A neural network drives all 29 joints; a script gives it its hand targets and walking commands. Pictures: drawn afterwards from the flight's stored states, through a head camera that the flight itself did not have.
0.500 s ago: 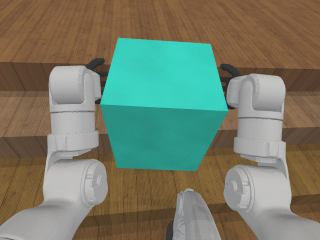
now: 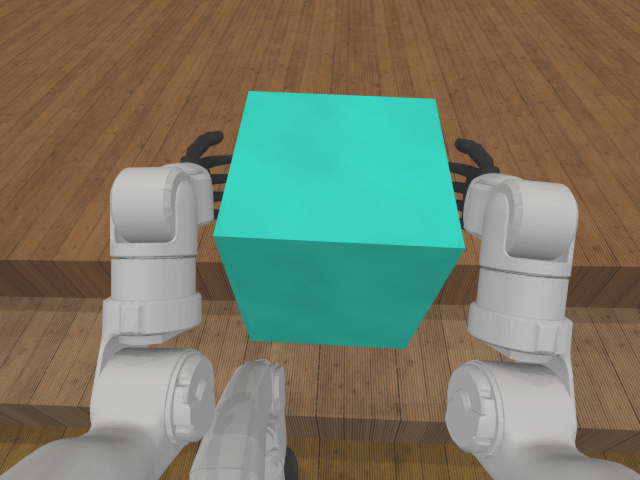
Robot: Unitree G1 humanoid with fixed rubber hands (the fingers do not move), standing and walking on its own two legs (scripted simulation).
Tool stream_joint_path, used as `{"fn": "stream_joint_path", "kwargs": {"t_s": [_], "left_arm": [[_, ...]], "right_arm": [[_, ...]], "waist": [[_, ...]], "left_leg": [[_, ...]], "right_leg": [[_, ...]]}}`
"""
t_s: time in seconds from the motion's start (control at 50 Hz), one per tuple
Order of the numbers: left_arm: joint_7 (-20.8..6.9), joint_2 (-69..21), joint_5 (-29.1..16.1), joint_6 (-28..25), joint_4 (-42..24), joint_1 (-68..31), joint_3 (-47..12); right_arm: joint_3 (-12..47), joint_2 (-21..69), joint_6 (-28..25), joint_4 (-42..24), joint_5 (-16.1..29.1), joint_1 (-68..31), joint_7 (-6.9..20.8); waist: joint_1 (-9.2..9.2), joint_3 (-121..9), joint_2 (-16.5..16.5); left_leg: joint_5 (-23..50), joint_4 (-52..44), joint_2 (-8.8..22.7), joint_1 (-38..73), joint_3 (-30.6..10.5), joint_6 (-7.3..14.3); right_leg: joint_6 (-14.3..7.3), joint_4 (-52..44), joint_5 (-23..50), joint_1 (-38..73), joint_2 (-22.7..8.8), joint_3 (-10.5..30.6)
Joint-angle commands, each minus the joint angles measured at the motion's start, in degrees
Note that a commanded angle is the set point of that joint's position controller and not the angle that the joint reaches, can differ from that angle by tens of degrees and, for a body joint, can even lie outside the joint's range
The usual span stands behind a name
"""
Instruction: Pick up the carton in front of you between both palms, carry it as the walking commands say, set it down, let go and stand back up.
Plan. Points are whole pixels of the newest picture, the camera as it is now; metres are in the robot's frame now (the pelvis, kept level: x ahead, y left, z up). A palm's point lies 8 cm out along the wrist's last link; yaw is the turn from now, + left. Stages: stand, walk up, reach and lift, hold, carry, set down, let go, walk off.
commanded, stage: carry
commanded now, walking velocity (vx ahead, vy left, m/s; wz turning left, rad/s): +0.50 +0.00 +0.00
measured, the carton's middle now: (334, 231) +0.39 +0.01 +0.12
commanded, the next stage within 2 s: none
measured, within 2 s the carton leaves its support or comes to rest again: neither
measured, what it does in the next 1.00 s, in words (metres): climbs: left foot 0.17 m higher, then right foot 0.17 m higher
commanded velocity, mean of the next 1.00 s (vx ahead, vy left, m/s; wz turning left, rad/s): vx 0.50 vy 0.00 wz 0.00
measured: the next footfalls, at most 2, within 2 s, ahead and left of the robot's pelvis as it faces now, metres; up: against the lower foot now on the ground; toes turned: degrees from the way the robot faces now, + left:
left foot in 0.04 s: +0.22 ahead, +0.12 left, +0.17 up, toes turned +4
right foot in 0.60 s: +0.55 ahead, -0.19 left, +0.35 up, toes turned -9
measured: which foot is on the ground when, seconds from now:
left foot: up 0.00-0.02, down 0.04-0.60, up 0.62-1.00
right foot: down 0.00-0.08, up 0.10-0.58, down 0.60-1.00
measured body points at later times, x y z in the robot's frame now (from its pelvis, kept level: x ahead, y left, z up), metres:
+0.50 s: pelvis +0.27 -0.02 +0.16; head +0.28 +0.01 +0.61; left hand +0.68 +0.10 +0.36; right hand +0.64 -0.20 +0.37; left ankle +0.18 +0.11 -0.58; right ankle +0.35 -0.16 -0.28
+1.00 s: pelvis +0.56 -0.09 +0.34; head +0.57 -0.12 +0.78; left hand +0.93 +0.07 +0.53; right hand +0.95 -0.23 +0.51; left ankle +0.65 +0.03 -0.08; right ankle +0.51 -0.18 -0.41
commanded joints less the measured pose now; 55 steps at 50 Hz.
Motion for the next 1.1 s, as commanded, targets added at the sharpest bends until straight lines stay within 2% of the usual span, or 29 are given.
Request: {"fn": "stream_joint_path", "kwargs": {"t_s": [0.0,0.04,0.06,0.08,0.1,0.12,0.16,0.2,0.3,0.34,0.36,0.4,0.42,0.46,0.5,0.54,0.56,0.58,0.6,0.62,0.64,0.68,0.74,0.8,0.84,0.9,0.96,1.02,1.08], "left_arm": [[-16.7,-56.8,-25.1,2.0,-0.4,-43.7,-29.3],[-16.8,-56.9,-22.7,2.2,1.4,-42.4,-26.4],[-16.7,-57.9,-21.6,1.9,1.7,-42.8,-26.0],[-16.5,-57.1,-19.7,1.3,1.9,-40.1,-25.3],[-16.1,-58.0,-18.4,0.5,4.4,-37.7,-23.7],[-15.5,-56.3,-15.4,-0.4,4.4,-37.3,-22.0],[-14.7,-56.4,-14.7,-1.2,-0.6,-42.7,-22.3],[-13.3,-54.0,-13.6,-1.8,-4.0,-45.1,-22.6],[-10.9,-51.6,-12.7,-1.6,-4.2,-40.1,-25.6],[-10.8,-51.8,-13.0,-0.1,-2.6,-39.0,-27.5],[-10.9,-52.3,-13.7,0.7,-2.1,-39.9,-28.3],[-10.8,-52.9,-14.8,1.8,0.6,-41.5,-29.2],[-10.8,-52.9,-15.7,2.3,1.6,-42.3,-29.5],[-10.7,-53.6,-17.2,2.8,3.8,-42.9,-29.2],[-10.3,-54.9,-18.3,3.3,5.1,-45.4,-29.1],[-9.9,-58.6,-21.0,3.2,5.9,-46.6,-29.1],[-10.0,-60.6,-22.3,3.0,5.8,-46.1,-29.0],[-10.3,-62.8,-23.7,2.3,4.4,-47.0,-29.6],[-10.9,-65.0,-25.4,1.6,2.4,-49.7,-30.7],[-11.8,-66.2,-27.4,0.2,0.8,-51.3,-32.1],[-12.9,-70.4,-29.8,-0.4,-0.4,-50.8,-32.6],[-14.4,-73.0,-31.9,-2.4,-7.8,-56.5,-35.0],[-15.5,-73.8,-32.9,-3.6,-10.7,-56.5,-36.3],[-15.7,-72.2,-30.7,-3.4,-10.0,-49.7,-36.6],[-15.6,-69.0,-28.3,-2.8,-7.7,-45.1,-36.4],[-15.7,-63.9,-26.9,-1.8,-6.6,-42.1,-35.3],[-16.4,-60.1,-26.9,-0.6,-5.2,-43.6,-33.8],[-16.3,-56.8,-25.1,1.0,-3.3,-43.7,-30.9],[-15.8,-54.2,-22.7,2.4,2.8,-40.4,-26.4]], "right_arm": [[33.9,56.9,-0.4,3.0,24.0,-41.9,8.2],[34.4,61.3,-0.9,3.6,26.4,-42.9,8.7],[35.1,63.9,-1.7,2.9,27.9,-44.3,9.2],[35.6,66.7,-2.5,2.8,30.4,-44.7,10.1],[35.8,67.4,-3.8,1.4,32.1,-44.0,10.9],[37.0,70.4,-4.3,-0.2,34.2,-48.0,11.7],[38.1,73.0,-5.9,-6.4,37.0,-55.6,13.1],[38.0,74.0,-6.3,-7.4,39.1,-57.5,14.1],[35.8,69.7,-4.5,-4.1,36.4,-51.2,14.1],[32.9,65.9,-3.0,-0.5,33.5,-46.3,14.0],[32.3,64.3,-2.4,1.0,32.4,-44.8,14.0],[31.1,62.2,-1.4,2.8,31.2,-45.1,14.1],[30.9,61.3,-1.1,3.1,31.0,-45.3,14.2],[28.8,58.8,-0.8,2.8,30.9,-46.8,14.3],[26.6,58.2,-0.2,2.6,30.7,-48.6,14.4],[24.5,57.6,0.7,3.9,29.0,-47.3,14.3],[23.2,57.6,0.9,4.2,27.4,-47.8,14.3],[22.4,58.0,0.8,5.3,25.9,-47.5,14.2],[22.3,57.8,0.3,5.9,24.7,-45.8,14.1],[21.9,59.2,-0.6,6.2,22.4,-42.8,13.9],[19.8,56.0,-1.4,7.4,19.8,-40.4,13.4],[21.4,58.6,-2.4,3.6,18.9,-41.9,12.9],[25.1,59.1,-3.6,-1.3,20.3,-44.6,11.6],[29.6,59.9,-4.6,-3.6,20.8,-40.8,10.8],[31.8,59.7,-4.5,-2.3,21.4,-38.1,10.8],[34.1,58.7,-3.6,-2.2,22.8,-38.0,10.5],[33.6,55.5,-2.6,-0.3,22.5,-38.7,9.6],[34.0,55.8,-1.1,0.8,23.9,-42.7,8.5],[33.2,58.9,-0.2,5.5,26.3,-41.3,8.0]], "waist": [[-6.98,-25.1,-20.8],[-15.39,-34.8,-20.0],[-17.55,-40.9,-13.8],[-13.69,-36.9,-3.4],[-12.44,-45.1,12.4],[-12.97,-48.9,5.0],[-11.24,-35.5,2.1],[-10.18,-29.4,-0.5],[-9.48,-25.4,-2.0],[-12.01,-27.1,8.4],[-13.61,-25.7,9.0],[-14.48,-19.4,4.7],[-15.71,-16.7,0.9],[-11.27,-11.9,2.9],[-7.68,-10.9,8.5],[-2.32,-22.6,20.1],[4.47,-30.5,24.2],[10.42,-35.9,21.1],[9.75,-39.0,13.6],[3.65,-45.4,-15.0],[1.86,-50.6,-11.9],[-0.04,-41.8,-5.4],[-1.03,-31.4,-5.6],[-0.37,-28.0,-0.6],[2.07,-28.4,-5.3],[4.76,-23.9,-4.6],[0.06,-15.6,-2.3],[-2.35,-14.2,-13.1],[-5.06,-20.8,-15.4]], "left_leg": [[13.5,-23.8,-6.9,41.0,10.1,2.2],[10.6,-40.1,-13.5,50.9,14.0,0.9],[17.8,-55.7,-12.6,62.9,4.5,2.4],[41.8,-67.2,-4.9,73.4,-15.7,5.4],[73.7,-71.7,10.7,87.8,-47.0,18.2],[63.7,-67.0,10.6,91.1,-47.8,18.2],[29.4,-67.2,7.3,85.3,-41.7,10.6],[11.1,-69.9,7.4,79.8,-35.6,6.3],[30.0,-75.6,9.8,81.4,-23.6,6.4],[34.7,-79.5,13.5,88.2,-26.2,11.0],[31.6,-80.5,16.2,95.7,-29.7,12.9],[24.8,-81.3,18.0,105.1,-29.7,11.4],[21.4,-82.3,14.7,106.1,-26.6,9.0],[13.3,-88.9,10.7,92.2,-19.3,4.2],[21.9,-102.7,5.0,63.3,-7.2,3.8],[87.3,-90.5,4.9,60.1,3.7,3.5],[108.3,-76.4,5.8,65.9,4.7,1.6],[109.0,-59.4,4.5,71.4,5.4,-0.7],[81.1,-42.1,1.5,66.2,-1.3,-4.1],[16.6,-11.5,-11.3,42.2,-5.5,-10.2],[14.6,8.4,-11.6,41.8,-19.5,-7.4],[16.9,11.6,-8.2,31.7,-17.8,-4.0],[15.2,9.5,-4.6,21.9,-15.0,-0.8],[9.2,0.2,-3.2,15.7,-9.7,-0.6],[4.7,15.4,-4.5,4.9,-4.4,0.4],[-9.7,32.7,-2.5,-20.2,-8.6,1.6],[-1.8,16.2,0.2,-13.9,-2.5,0.1],[2.2,-5.0,0.7,12.2,4.7,-1.0],[8.6,-26.7,-6.8,31.3,11.6,2.7]], "right_leg": [[-11.0,-2.7,80.3,-9.3,-3.3,-6.3],[-8.6,22.3,103.8,4.3,-4.6,-7.5],[-4.0,39.8,96.1,3.9,-1.2,-5.8],[-0.8,57.5,32.6,-13.2,4.0,1.1],[3.4,91.2,3.0,-31.8,17.0,11.5],[-0.1,102.5,3.2,-38.1,14.5,21.0],[-4.5,97.1,0.2,-50.1,11.0,18.8],[-6.0,93.2,1.7,-51.7,8.2,16.8],[-5.2,72.1,-1.2,-54.1,3.4,6.5],[-6.4,93.1,-7.8,-66.2,3.2,4.4],[-6.4,104.7,-15.7,-79.6,2.4,6.7],[-6.8,118.2,-23.2,-99.0,1.5,10.4],[-6.7,112.3,-26.9,-101.0,0.9,7.5],[-5.4,96.7,-22.1,-90.9,-2.3,4.4],[-5.2,66.5,-16.2,-53.3,-1.5,-3.9],[-7.9,60.1,0.0,-26.2,7.9,-11.6],[-8.5,56.9,1.8,-19.1,10.3,-12.8],[-6.9,40.7,2.5,-11.8,12.9,-12.1],[-6.9,24.4,6.2,-0.6,10.7,3.4],[-17.9,11.4,27.4,14.4,-11.3,45.1],[-20.6,12.2,27.2,11.5,-12.5,51.1],[-15.7,16.8,12.5,7.1,-9.4,41.4],[-12.6,13.0,-3.9,3.9,-8.6,32.3],[-13.2,9.8,4.4,7.8,-10.9,25.5],[-16.4,7.2,18.7,15.5,-13.4,25.8],[-15.5,5.8,9.0,28.3,-16.0,26.9],[-9.3,-0.8,-8.1,11.5,-8.9,16.1],[-11.6,-13.7,13.3,-5.0,-4.0,4.3],[-10.6,-3.9,73.1,-0.2,-4.1,-4.3]]}}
